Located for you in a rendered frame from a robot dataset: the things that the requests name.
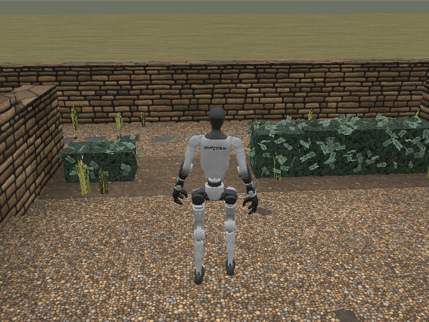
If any right robot hand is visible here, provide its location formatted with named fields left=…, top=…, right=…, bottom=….
left=243, top=195, right=258, bottom=215

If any robot right forearm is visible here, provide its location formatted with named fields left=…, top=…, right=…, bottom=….
left=241, top=164, right=256, bottom=197

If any robot left upper arm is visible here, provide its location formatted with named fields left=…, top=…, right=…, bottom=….
left=182, top=135, right=202, bottom=172

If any robot left forearm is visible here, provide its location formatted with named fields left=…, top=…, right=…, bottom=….
left=174, top=161, right=188, bottom=191

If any robot left shin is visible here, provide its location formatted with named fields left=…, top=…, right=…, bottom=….
left=194, top=229, right=204, bottom=275

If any robot right upper arm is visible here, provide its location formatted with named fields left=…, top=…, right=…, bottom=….
left=230, top=136, right=248, bottom=175

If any left robot hand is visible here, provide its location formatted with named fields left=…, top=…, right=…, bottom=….
left=172, top=188, right=188, bottom=205

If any robot right thigh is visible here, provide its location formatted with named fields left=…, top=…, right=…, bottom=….
left=223, top=187, right=237, bottom=233

